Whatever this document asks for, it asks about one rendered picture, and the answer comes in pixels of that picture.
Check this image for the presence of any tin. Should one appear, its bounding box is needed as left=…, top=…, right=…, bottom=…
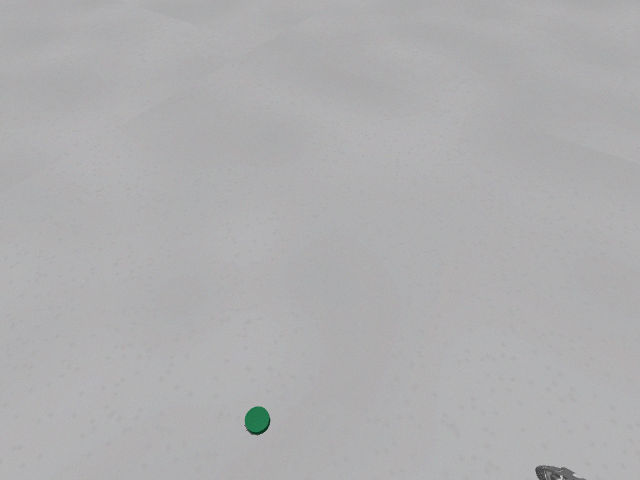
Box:
left=245, top=406, right=270, bottom=435

